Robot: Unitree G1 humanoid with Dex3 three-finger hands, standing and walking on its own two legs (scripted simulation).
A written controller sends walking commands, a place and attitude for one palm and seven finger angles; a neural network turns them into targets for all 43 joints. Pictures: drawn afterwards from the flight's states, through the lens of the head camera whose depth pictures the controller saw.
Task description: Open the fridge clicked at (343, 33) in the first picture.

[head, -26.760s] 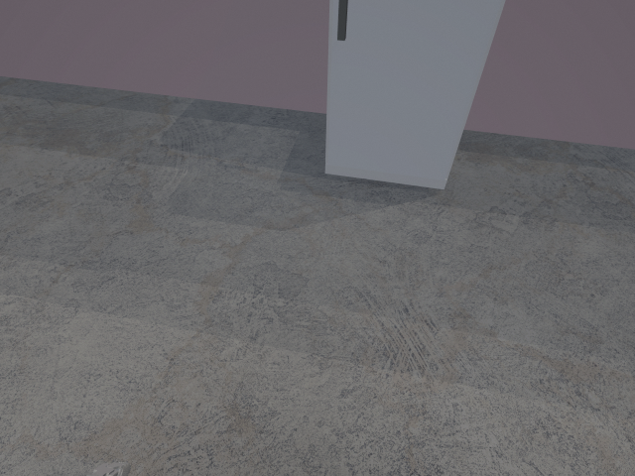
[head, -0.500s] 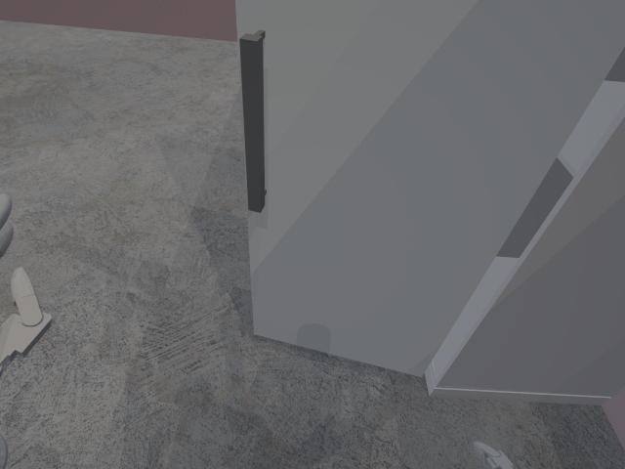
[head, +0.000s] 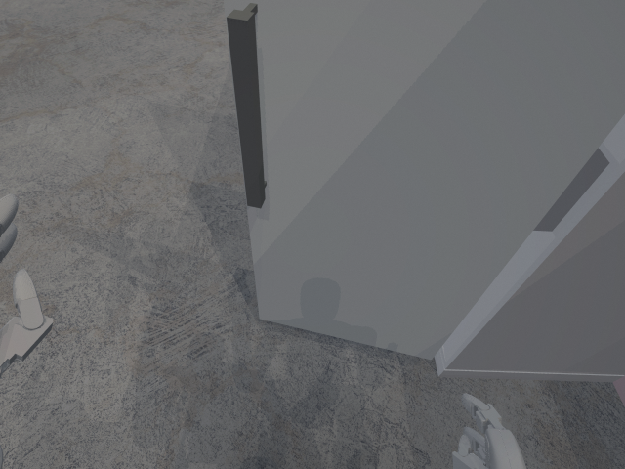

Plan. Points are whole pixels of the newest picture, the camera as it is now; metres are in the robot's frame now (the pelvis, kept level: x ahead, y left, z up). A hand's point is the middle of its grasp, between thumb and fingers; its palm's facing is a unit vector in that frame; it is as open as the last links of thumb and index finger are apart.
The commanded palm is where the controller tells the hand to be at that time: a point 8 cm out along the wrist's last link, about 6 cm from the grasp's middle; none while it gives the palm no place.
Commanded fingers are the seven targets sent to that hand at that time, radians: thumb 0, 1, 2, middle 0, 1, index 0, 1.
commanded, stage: stop stepping back and stand still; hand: left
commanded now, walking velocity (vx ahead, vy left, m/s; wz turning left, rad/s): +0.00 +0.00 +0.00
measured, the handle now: (254, 121) +0.61 +0.14 +0.11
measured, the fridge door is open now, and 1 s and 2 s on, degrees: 78 78 78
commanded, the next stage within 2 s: let the arm hang, fingers relaxed in 0.16 s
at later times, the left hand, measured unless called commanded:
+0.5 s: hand out of the picture +0.10 +0.21 -0.15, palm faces -0.02 -0.97 -0.24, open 7.4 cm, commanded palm none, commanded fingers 0.00 0.90 0.90 -0.20 -0.30 -0.20 -0.30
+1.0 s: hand out of the picture -0.03 +0.21 -0.17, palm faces +0.02 -0.97 -0.23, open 7.3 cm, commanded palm none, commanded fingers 0.00 0.90 0.90 -0.20 -0.30 -0.20 -0.30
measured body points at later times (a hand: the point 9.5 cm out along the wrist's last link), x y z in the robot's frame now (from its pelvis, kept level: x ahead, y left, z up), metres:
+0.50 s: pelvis -0.02 +0.01 -0.01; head -0.01 +0.01 +0.44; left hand +0.10 +0.26 -0.13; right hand +0.11 -0.25 -0.13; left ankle -0.01 +0.10 -0.74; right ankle -0.02 -0.12 -0.74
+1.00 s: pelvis -0.01 +0.02 +0.00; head +0.00 +0.02 +0.45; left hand -0.03 +0.27 -0.15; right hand -0.01 -0.20 -0.16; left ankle +0.00 +0.10 -0.74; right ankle -0.02 -0.12 -0.74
